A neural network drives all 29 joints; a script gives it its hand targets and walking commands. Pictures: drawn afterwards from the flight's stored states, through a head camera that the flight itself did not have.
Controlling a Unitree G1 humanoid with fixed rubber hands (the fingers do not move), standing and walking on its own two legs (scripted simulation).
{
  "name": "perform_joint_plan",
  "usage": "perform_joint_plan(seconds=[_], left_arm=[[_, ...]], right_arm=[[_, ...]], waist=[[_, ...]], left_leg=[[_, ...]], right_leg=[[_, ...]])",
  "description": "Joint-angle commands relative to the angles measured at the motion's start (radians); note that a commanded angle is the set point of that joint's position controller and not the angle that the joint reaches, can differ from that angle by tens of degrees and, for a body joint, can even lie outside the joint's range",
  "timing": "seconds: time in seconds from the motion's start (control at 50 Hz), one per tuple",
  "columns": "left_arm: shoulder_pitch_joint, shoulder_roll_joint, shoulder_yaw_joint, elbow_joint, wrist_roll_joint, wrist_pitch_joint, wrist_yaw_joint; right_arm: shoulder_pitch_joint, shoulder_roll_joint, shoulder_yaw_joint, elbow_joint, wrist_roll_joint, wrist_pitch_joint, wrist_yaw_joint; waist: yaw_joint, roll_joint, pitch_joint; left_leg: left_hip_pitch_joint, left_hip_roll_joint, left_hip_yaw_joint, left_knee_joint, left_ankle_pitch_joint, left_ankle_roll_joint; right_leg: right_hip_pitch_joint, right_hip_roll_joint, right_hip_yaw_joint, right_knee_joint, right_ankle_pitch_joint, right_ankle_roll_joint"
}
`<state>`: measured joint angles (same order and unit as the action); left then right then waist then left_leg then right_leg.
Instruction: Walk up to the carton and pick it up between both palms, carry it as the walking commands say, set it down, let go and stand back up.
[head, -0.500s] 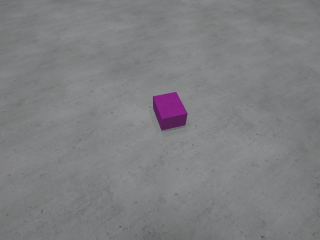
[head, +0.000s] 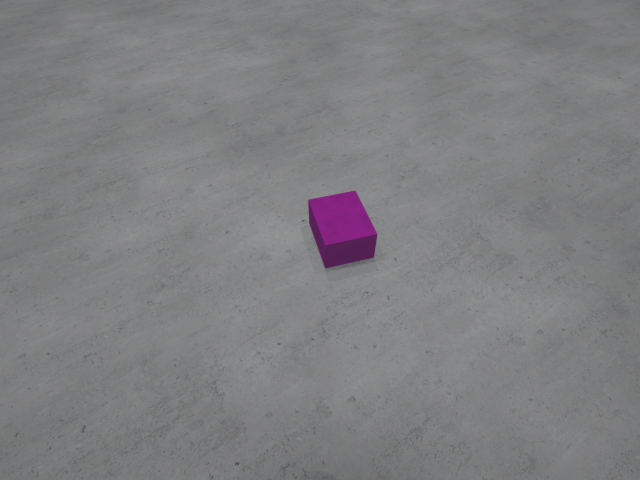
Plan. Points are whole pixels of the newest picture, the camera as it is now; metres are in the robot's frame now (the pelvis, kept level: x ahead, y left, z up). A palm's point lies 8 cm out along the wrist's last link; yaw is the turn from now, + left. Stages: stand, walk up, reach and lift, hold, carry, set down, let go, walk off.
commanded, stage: walk up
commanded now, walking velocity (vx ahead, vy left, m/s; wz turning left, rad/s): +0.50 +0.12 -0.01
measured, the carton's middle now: (340, 228) +1.14 -0.05 -0.70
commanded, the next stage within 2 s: none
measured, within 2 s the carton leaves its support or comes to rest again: neither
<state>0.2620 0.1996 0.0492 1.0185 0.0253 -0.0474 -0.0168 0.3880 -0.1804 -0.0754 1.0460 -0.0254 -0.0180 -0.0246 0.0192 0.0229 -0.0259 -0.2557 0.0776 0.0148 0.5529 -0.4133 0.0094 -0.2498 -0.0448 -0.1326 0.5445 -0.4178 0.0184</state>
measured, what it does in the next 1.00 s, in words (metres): walks ahead: left foot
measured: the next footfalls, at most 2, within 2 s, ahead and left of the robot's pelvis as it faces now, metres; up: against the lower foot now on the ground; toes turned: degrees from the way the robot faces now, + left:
left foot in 0.48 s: +0.36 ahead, +0.15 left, +0.00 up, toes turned +8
right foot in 1.02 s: +0.63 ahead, -0.13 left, +0.00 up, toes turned -9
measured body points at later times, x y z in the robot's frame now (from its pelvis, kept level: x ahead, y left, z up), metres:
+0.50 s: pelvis +0.22 +0.05 -0.03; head +0.26 +0.05 +0.42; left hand +0.03 +0.24 -0.14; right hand +0.39 -0.16 -0.15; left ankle +0.32 +0.15 -0.74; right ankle +0.00 -0.10 -0.71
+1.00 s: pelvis +0.47 +0.01 -0.01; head +0.50 +0.01 +0.44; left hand +0.64 +0.21 -0.14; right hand +0.33 -0.20 -0.14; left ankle +0.32 +0.15 -0.74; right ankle +0.60 -0.13 -0.72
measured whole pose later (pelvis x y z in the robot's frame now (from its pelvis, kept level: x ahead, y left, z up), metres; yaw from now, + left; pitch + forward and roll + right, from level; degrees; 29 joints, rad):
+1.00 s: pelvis +0.47 +0.01 -0.01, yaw +0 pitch +1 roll -1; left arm 0.05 0.18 0.04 0.92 0.03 -0.04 -0.05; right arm 0.55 -0.14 -0.04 1.09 -0.02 -0.09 -0.01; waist -0.10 0.00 0.05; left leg 0.05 0.11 0.13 0.34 -0.40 -0.07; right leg -0.48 -0.08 -0.14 0.54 -0.11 0.02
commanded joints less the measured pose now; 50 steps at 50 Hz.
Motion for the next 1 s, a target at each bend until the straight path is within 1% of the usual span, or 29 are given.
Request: perform_joint_plan(seconds=[0.0, 0.02, 0.04, 0.08, 0.12, 0.14, 0.18, 0.26, 0.34, 0.38, 0.4, 0.42, 0.44, 0.46, 0.48, 0.5, 0.52, 0.54, 0.56, 0.58, 0.6, 0.68, 0.78, 0.84, 0.9, 0.92, 0.94, 0.96, 0.98], left_arm=[[0.482, 0.115, 0.028, 0.101, 0.017, -0.014, 0.032], [0.426, 0.203, 0.044, 0.094, 0.019, -0.003, 0.04], [0.278, 0.2, 0.05, 0.058, 0.02, -0.007, 0.033], [0.173, 0.126, 0.027, 0.005, 0.003, -0.03, 0.012], [0.211, 0.073, 0.011, 0.011, 0.002, -0.049, 0.011], [0.255, 0.065, 0.008, 0.02, 0.002, -0.056, 0.011], [0.336, 0.049, 0.004, 0.041, -0.001, -0.06, 0.012], [0.432, 0.035, -0.001, 0.056, -0.001, -0.064, 0.025], [0.431, 0.046, -0.003, 0.076, 0.002, -0.058, 0.038], [0.415, 0.057, 0.006, 0.092, -0.007, -0.049, 0.038], [0.414, 0.07, 0.012, 0.097, -0.005, -0.046, 0.039], [0.404, 0.088, 0.017, 0.098, -0.001, -0.044, 0.04], [0.387, 0.099, 0.02, 0.092, 0.002, -0.042, 0.04], [0.392, 0.066, 0.01, 0.073, 0.002, -0.04, 0.036], [0.452, -0.064, -0.009, 0.038, -0.024, -0.038, 0.033], [0.414, -0.007, 0.023, 0.045, -0.01, -0.038, 0.021], [0.347, 0.012, 0.034, 0.031, -0.008, -0.034, 0.02], [0.311, -0.013, 0.027, 0.033, -0.008, -0.035, 0.017], [0.28, -0.024, 0.027, 0.029, 0.001, -0.03, 0.014], [0.281, -0.026, 0.031, 0.027, 0.009, -0.014, 0.007], [0.278, -0.022, 0.033, 0.021, 0.012, 0.001, 0.0], [0.159, -0.025, 0.025, -0.021, 0.015, 0.039, -0.02], [-0.067, 0.012, 0.012, -0.103, 0.01, 0.034, -0.048], [-0.178, 0.012, 0.001, -0.138, 0.001, 0.023, -0.054], [-0.251, 0.013, -0.003, -0.153, -0.005, 0.012, -0.046], [-0.261, 0.012, -0.006, -0.157, -0.001, 0.005, -0.042], [-0.241, 0.026, -0.002, -0.15, 0.004, -0.001, -0.037], [-0.174, 0.049, 0.007, -0.125, 0.009, -0.008, -0.031], [-0.057, 0.078, 0.022, -0.078, 0.01, -0.019, -0.021]], right_arm=[[-0.204, -0.006, 0.002, -0.139, -0.048, -0.03, 0.016], [-0.153, 0.008, 0.01, -0.163, -0.026, -0.031, 0.041], [-0.175, -0.012, 0.008, -0.173, -0.029, -0.034, 0.057], [-0.156, -0.054, 0.005, -0.147, -0.033, -0.031, 0.078], [-0.12, -0.066, -0.002, -0.123, -0.025, -0.007, 0.089], [-0.118, -0.059, 0.0, -0.119, -0.018, 0.003, 0.09], [-0.173, -0.051, 0.004, -0.128, -0.01, 0.013, 0.088], [-0.342, -0.038, 0.013, -0.17, -0.005, 0.013, 0.09], [-0.47, -0.021, 0.027, -0.214, 0.007, -0.01, 0.094], [-0.428, -0.029, 0.024, -0.213, -0.001, -0.019, 0.084], [-0.366, -0.047, 0.015, -0.191, -0.007, -0.023, 0.073], [-0.256, -0.064, 0.002, -0.153, -0.01, -0.03, 0.062], [-0.092, -0.091, -0.014, -0.1, -0.016, -0.042, 0.048], [0.064, -0.152, -0.031, -0.08, -0.027, -0.058, 0.035], [0.159, -0.299, -0.048, -0.075, -0.035, -0.067, 0.035], [0.155, -0.315, -0.06, -0.048, 0.0, -0.053, 0.034], [0.052, -0.248, -0.042, -0.052, 0.006, -0.051, 0.031], [-0.027, -0.161, -0.023, -0.06, 0.007, -0.057, 0.032], [-0.081, -0.104, -0.007, -0.067, 0.005, -0.065, 0.031], [-0.099, -0.064, 0.005, -0.067, 0.001, -0.067, 0.027], [-0.091, -0.054, 0.011, -0.064, -0.004, -0.07, 0.025], [0.033, -0.081, 0.014, -0.029, -0.006, -0.085, 0.021], [0.143, -0.098, 0.016, -0.018, 0.003, -0.084, 0.009], [0.171, -0.107, 0.01, -0.011, 0.005, -0.087, 0.005], [0.186, -0.109, 0.01, 0.009, 0.0, -0.085, 0.008], [0.178, -0.102, 0.013, 0.017, 0.001, -0.08, 0.01], [0.179, -0.107, 0.012, 0.024, 0.002, -0.074, 0.011], [0.178, -0.119, 0.008, 0.028, 0.001, -0.069, 0.011], [0.183, -0.124, 0.008, 0.033, 0.002, -0.066, 0.012]], waist=[[0.186, -0.229, 0.098], [0.098, -0.176, 0.101], [0.041, -0.143, 0.197], [-0.007, -0.087, 0.22], [-0.014, -0.119, 0.187], [-0.008, -0.14, 0.18], [0.02, -0.16, 0.176], [0.075, -0.189, 0.185], [0.092, -0.253, 0.203], [0.047, -0.307, 0.173], [0.019, -0.276, 0.154], [-0.033, -0.225, 0.108], [-0.104, -0.162, 0.022], [-0.166, -0.057, -0.099], [-0.146, 0.215, -0.259], [-0.129, 0.087, -0.275], [-0.084, 0.024, -0.106], [-0.057, 0.008, -0.004], [-0.031, 0.047, 0.032], [-0.006, 0.087, 0.052], [0.005, 0.102, 0.059], [-0.002, 0.126, 0.104], [-0.048, 0.122, 0.175], [-0.078, 0.128, 0.186], [-0.102, 0.172, 0.171], [-0.097, 0.205, 0.155], [-0.084, 0.206, 0.145], [-0.052, 0.159, 0.126], [0.001, 0.065, 0.07]], left_leg=[[-0.605, -0.04, -0.022, 0.554, -0.156, 0.043], [-0.705, -0.005, -0.108, 0.62, -0.011, 0.032], [-0.712, 0.062, -0.087, 0.662, 0.106, 0.016], [-0.598, 0.083, -0.051, 0.654, 0.268, -0.018], [-0.529, 0.065, -0.019, 0.654, 0.342, -0.024], [-0.521, 0.058, -0.001, 0.637, 0.36, -0.023], [-0.547, 0.046, 0.03, 0.599, 0.377, -0.02], [-0.583, 0.026, 0.093, 0.428, 0.379, -0.029], [-0.415, -0.011, 0.157, 0.136, 0.338, -0.014], [-0.216, -0.041, 0.177, 0.066, 0.25, 0.014], [-0.125, -0.063, 0.182, 0.049, 0.223, 0.023], [-0.008, -0.091, 0.188, 0.013, 0.223, 0.035], [0.181, -0.102, 0.199, -0.031, 0.229, 0.05], [0.421, 0.091, -0.003, -0.042, 0.1, 0.065], [0.615, 0.468, -0.536, -0.218, 0.021, 0.144], [0.514, 0.486, -0.755, -0.345, 0.037, 0.161], [0.372, 0.441, -0.614, -0.324, 0.092, 0.131], [0.229, 0.375, -0.439, -0.304, 0.183, 0.109], [0.123, 0.3, -0.304, -0.325, 0.225, 0.085], [0.055, 0.255, -0.218, -0.345, 0.232, 0.069], [0.027, 0.241, -0.175, -0.352, 0.257, 0.064], [0.028, 0.215, -0.072, -0.378, 0.344, 0.072], [0.098, 0.218, -0.037, -0.414, 0.359, 0.073], [0.145, 0.211, -0.003, -0.409, 0.374, 0.069], [0.171, 0.205, 0.038, -0.38, 0.389, 0.072], [0.167, 0.186, 0.053, -0.364, 0.363, 0.074], [0.165, 0.181, 0.053, -0.326, 0.378, 0.077], [0.163, 0.182, 0.058, -0.239, 0.46, 0.071], [0.149, 0.156, 0.088, -0.066, 0.581, 0.056]], right_leg=[[0.388, -0.379, 0.499, -0.246, -0.208, -0.015], [0.261, -0.532, 0.857, -0.481, -0.537, -0.119], [0.148, -0.54, 0.856, -0.514, -0.597, -0.152], [0.059, -0.371, 0.552, -0.471, -0.273, -0.118], [0.07, -0.271, 0.352, -0.438, -0.015, -0.075], [0.092, -0.251, 0.289, -0.424, 0.087, -0.066], [0.163, -0.23, 0.214, -0.408, 0.237, -0.062], [0.266, -0.24, 0.145, -0.389, 0.512, -0.078], [0.26, -0.228, 0.076, -0.394, 0.538, -0.09], [0.219, -0.203, 0.039, -0.341, 0.562, -0.093], [0.214, -0.22, 0.04, -0.259, 0.691, -0.095], [0.211, -0.229, 0.03, -0.121, 0.85, -0.094], [0.152, -0.196, 0.0, 0.081, 0.864, -0.081], [-0.051, -0.154, 0.001, 0.368, 0.506, -0.069], [-0.319, 0.005, 0.036, 0.711, -0.18, -0.038], [-0.358, -0.009, 0.202, 0.8, -0.082, -0.036], [-0.379, -0.048, 0.208, 0.814, 0.02, -0.029], [-0.355, -0.088, 0.194, 0.779, 0.117, -0.031], [-0.312, -0.114, 0.184, 0.743, 0.182, -0.031], [-0.271, -0.122, 0.17, 0.714, 0.209, -0.031], [-0.249, -0.119, 0.158, 0.686, 0.224, -0.028], [-0.331, -0.106, 0.108, 0.566, 0.295, -0.001], [-0.435, -0.095, 0.059, 0.332, 0.405, 0.03], [-0.398, -0.077, 0.029, 0.163, 0.424, 0.033], [-0.292, -0.054, 0.0, 0.052, 0.374, 0.018], [-0.224, -0.043, -0.004, 0.03, 0.334, 0.007], [-0.164, -0.029, -0.013, 0.021, 0.287, -0.003], [-0.083, -0.007, -0.026, -0.01, 0.254, -0.011], [0.061, 0.021, -0.046, -0.064, 0.259, -0.024]])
